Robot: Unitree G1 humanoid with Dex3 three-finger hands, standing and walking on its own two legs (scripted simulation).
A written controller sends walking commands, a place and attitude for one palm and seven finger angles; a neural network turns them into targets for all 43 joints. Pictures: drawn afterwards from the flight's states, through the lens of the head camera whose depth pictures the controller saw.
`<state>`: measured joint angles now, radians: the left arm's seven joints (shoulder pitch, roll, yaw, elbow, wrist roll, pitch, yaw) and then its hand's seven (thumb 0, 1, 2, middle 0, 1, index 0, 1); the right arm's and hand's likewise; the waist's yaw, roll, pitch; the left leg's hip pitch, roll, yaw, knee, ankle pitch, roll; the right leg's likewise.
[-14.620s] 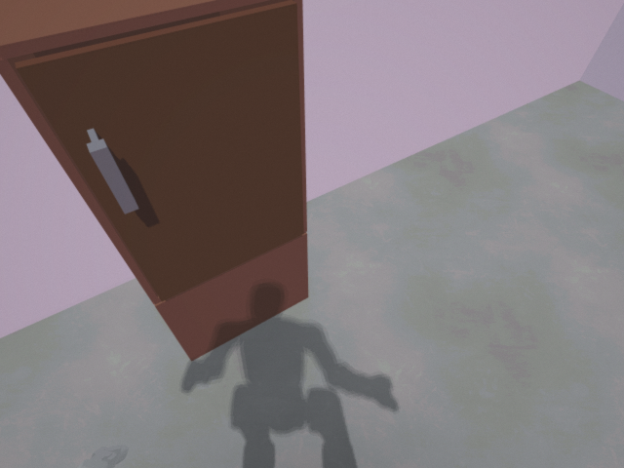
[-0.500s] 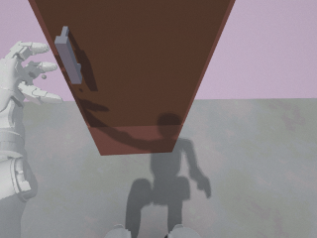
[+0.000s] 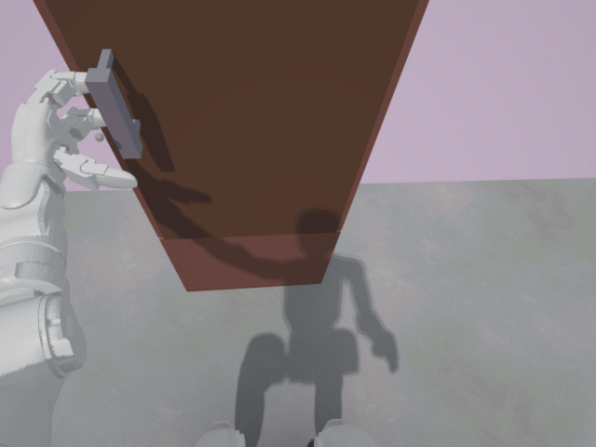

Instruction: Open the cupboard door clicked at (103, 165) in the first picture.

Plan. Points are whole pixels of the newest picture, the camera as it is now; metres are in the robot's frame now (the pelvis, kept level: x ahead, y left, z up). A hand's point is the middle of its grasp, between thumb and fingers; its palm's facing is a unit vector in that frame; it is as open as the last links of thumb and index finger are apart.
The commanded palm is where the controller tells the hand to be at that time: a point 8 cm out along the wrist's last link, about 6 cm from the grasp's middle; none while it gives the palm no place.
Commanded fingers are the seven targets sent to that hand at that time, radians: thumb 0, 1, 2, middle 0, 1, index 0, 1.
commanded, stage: slide the fingers in behind the handle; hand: left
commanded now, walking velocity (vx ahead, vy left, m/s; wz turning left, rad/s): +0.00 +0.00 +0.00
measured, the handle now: (120, 106) +0.54 +0.20 +0.11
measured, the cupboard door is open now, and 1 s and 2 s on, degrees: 0 0 8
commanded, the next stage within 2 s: close the thumb around the handle in 0.72 s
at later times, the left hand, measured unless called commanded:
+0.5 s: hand (117, 142) +0.48 +0.20 +0.11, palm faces +0.02 -1.00 +0.00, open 14.0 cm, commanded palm +0.46 +0.25 +0.10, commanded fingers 0.00 -0.50 0.30 -0.30 -1.20 -0.30 -1.20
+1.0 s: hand (113, 143) +0.48 +0.20 +0.11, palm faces +0.01 -1.00 -0.01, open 13.2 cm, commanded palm +0.46 +0.25 +0.10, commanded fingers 0.00 0.06 0.54 -0.34 -1.26 -0.34 -1.26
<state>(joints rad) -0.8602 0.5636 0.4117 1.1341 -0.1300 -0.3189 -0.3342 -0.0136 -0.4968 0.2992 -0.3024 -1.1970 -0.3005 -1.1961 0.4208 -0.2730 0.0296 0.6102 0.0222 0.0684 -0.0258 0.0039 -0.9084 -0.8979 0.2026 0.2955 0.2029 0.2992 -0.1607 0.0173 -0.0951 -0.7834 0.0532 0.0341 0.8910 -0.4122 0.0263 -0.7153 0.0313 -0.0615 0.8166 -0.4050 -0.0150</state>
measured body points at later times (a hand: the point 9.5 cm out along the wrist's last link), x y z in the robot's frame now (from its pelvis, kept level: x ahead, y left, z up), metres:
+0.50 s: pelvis +0.00 -0.01 +0.00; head +0.08 +0.01 +0.44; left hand +0.47 +0.25 +0.11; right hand +0.03 -0.27 -0.11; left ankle +0.00 +0.10 -0.69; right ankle -0.01 -0.12 -0.69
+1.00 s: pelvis -0.01 +0.00 +0.00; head +0.09 +0.02 +0.44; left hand +0.47 +0.26 +0.11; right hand +0.00 -0.27 -0.11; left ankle +0.00 +0.10 -0.69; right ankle -0.01 -0.12 -0.69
